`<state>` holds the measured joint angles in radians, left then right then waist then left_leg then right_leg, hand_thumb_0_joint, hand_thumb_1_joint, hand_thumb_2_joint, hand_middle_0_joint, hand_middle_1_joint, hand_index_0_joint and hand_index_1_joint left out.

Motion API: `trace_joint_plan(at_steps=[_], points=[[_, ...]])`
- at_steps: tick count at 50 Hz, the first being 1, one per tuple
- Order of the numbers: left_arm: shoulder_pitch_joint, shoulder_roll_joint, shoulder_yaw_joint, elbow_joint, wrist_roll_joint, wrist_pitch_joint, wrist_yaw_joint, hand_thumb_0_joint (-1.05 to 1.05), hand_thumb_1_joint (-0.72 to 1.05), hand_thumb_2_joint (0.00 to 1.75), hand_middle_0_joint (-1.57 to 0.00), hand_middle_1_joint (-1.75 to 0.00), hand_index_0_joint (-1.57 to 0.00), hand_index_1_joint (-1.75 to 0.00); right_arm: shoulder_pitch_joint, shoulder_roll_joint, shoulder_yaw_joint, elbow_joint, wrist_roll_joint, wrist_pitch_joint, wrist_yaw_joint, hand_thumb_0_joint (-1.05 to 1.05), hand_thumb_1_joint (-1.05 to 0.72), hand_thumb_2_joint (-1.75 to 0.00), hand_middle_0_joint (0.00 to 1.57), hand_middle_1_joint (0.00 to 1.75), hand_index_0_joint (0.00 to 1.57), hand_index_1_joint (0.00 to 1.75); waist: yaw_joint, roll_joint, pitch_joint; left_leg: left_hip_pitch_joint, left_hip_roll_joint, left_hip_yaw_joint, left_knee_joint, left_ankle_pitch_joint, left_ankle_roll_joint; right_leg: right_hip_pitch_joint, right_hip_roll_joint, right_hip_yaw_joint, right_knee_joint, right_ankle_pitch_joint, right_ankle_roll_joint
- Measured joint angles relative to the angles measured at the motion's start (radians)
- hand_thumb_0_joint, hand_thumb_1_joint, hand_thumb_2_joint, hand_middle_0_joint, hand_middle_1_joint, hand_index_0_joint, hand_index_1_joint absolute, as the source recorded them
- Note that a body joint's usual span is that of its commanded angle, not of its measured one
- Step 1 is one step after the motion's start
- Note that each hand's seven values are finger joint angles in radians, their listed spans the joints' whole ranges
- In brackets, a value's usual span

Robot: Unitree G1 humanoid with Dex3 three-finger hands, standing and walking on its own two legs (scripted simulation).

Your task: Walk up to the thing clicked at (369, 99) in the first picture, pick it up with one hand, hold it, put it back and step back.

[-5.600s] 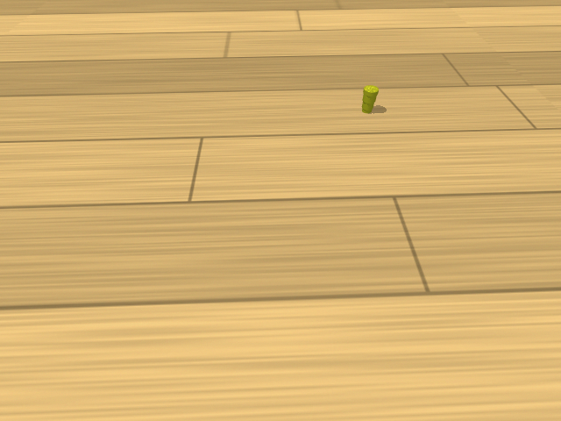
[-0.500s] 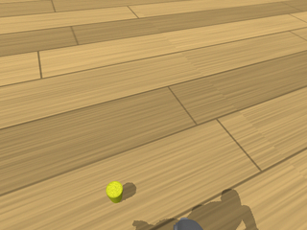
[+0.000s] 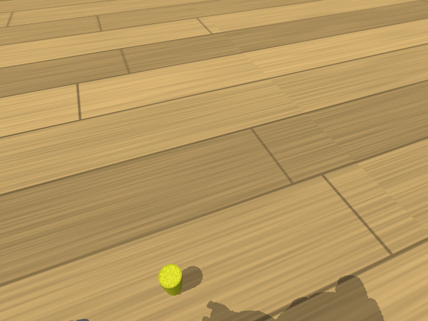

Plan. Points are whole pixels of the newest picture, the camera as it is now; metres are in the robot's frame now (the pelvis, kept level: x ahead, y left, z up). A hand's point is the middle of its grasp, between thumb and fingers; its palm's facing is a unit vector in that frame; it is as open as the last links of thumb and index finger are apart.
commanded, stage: walk up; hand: left
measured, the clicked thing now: (172, 282) +0.40 +0.20 -0.68
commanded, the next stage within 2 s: stand in 1.58 s
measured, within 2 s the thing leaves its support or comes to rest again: neither
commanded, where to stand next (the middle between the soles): +0.07 -0.01 m, yaw +1 degrees
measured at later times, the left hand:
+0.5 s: hand out of the picture +0.11 +0.25 -0.14, palm faces +0.00 -0.93 -0.36, open 7.4 cm
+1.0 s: hand out of the picture +0.15 +0.24 -0.13, palm faces -0.02 -0.95 -0.33, open 7.4 cm
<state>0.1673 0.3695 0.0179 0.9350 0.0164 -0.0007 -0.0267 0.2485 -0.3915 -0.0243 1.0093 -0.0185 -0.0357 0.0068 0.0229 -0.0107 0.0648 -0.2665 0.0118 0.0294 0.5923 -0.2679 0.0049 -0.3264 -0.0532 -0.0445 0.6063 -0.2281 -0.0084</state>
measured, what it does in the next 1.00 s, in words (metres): shifts its weight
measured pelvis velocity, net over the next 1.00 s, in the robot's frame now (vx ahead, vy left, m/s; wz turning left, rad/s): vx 0.05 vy -0.01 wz -0.01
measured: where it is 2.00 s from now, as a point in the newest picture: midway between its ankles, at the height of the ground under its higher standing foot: outside the picture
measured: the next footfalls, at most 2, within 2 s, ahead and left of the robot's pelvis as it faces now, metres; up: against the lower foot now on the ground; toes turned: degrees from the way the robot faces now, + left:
none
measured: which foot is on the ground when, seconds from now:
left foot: down 0.00-1.00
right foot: down 0.00-1.00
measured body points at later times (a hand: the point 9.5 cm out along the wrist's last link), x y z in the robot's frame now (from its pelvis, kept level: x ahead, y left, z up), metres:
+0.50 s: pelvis +0.04 -0.01 +0.01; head +0.05 -0.01 +0.46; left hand +0.11 +0.30 -0.11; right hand +0.15 -0.31 -0.11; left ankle +0.03 +0.12 -0.73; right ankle +0.06 -0.13 -0.73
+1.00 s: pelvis +0.05 -0.01 +0.02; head +0.06 +0.00 +0.47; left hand +0.16 +0.29 -0.11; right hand +0.13 -0.32 -0.11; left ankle +0.03 +0.12 -0.73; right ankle +0.06 -0.13 -0.73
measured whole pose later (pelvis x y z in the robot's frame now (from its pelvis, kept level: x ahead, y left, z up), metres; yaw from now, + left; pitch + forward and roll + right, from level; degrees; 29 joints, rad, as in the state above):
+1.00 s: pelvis +0.05 -0.01 +0.02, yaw -1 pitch -3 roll +0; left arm 0.07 0.34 0.01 1.13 0.01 0.00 -0.01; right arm 0.11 -0.36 -0.01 1.13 -0.01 -0.01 0.00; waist -0.01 -0.01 0.05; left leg -0.08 0.03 0.03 0.36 -0.24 -0.02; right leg -0.13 -0.02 -0.02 0.38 -0.20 0.01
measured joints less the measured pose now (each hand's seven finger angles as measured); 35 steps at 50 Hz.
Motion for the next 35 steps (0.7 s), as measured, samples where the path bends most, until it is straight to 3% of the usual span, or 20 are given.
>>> trace_joint_plan(at_steps=[5, 7, 9, 10, 20, 35], points=[[0.013, 0.013, 0.003, 0.060, -0.013, 0.022, -0.003, 0.01, 0.90, 0.90, -0.21, -0.30, -0.20, -0.30, 0.008, 0.010, 0.006, 0.026, -0.007, -0.001, 0.000, 0.00, -0.90, -0.90, 0.21, 0.30, 0.20, 0.30, -0.018, -0.032, -0.034, 0.027, -0.002, 0.005, -0.042, -0.001, 0.011, 0.007, 0.015, 0.033, 0.036, -0.142, -0.010], [0.012, 0.023, 0.005, 0.079, -0.014, 0.013, -0.004, 0.01, 0.90, 0.90, -0.21, -0.30, -0.20, -0.30, -0.003, 0.014, 0.012, 0.029, -0.005, -0.002, 0.001, 0.00, -0.90, -0.90, 0.21, 0.30, 0.20, 0.30, -0.016, -0.044, -0.025, 0.034, -0.001, 0.010, -0.052, 0.003, 0.002, 0.038, 0.013, 0.040, -0.032, -0.083, -0.009], [0.005, 0.025, 0.006, 0.101, -0.014, 0.003, 0.002, 0.01, 0.90, 0.90, -0.21, -0.30, -0.20, -0.30, -0.024, 0.014, 0.014, 0.033, 0.000, -0.001, 0.003, 0.00, -0.90, -0.90, 0.21, 0.30, 0.20, 0.30, -0.012, -0.040, -0.005, 0.040, 0.010, 0.011, -0.046, -0.003, -0.003, 0.063, 0.019, 0.036, -0.083, 0.024, 0.013], [0.002, 0.023, 0.005, 0.112, -0.013, 0.001, 0.004, 0.01, 0.90, 0.90, -0.21, -0.30, -0.20, -0.30, -0.034, 0.014, 0.015, 0.035, 0.003, 0.000, 0.004, 0.00, -0.90, -0.90, 0.21, 0.30, 0.20, 0.30, -0.013, -0.032, 0.002, 0.044, 0.016, 0.007, -0.046, -0.006, -0.005, 0.074, 0.024, 0.032, -0.096, 0.030, 0.021], [-0.011, -0.004, -0.019, 0.175, -0.016, -0.010, 0.005, 0.01, 0.90, 0.90, -0.21, -0.30, -0.20, -0.30, -0.109, 0.021, 0.021, 0.058, 0.015, 0.006, 0.000, 0.00, -0.90, -0.90, 0.21, 0.30, 0.20, 0.30, -0.002, 0.020, -0.021, 0.100, 0.018, -0.004, -0.111, -0.005, -0.015, 0.126, 0.026, 0.017, -0.139, 0.004, 0.022], [-0.092, -0.019, -0.013, 0.185, -0.013, -0.016, 0.018, 0.01, 0.90, 0.90, -0.21, -0.30, -0.20, -0.30, -0.172, 0.027, 0.017, 0.098, 0.013, 0.015, -0.002, 0.00, -0.90, -0.90, 0.21, 0.30, 0.20, 0.30, -0.011, 0.026, -0.020, 0.147, 0.022, -0.009, -0.180, 0.011, -0.026, 0.165, 0.032, 0.010, -0.187, 0.006, 0.014]])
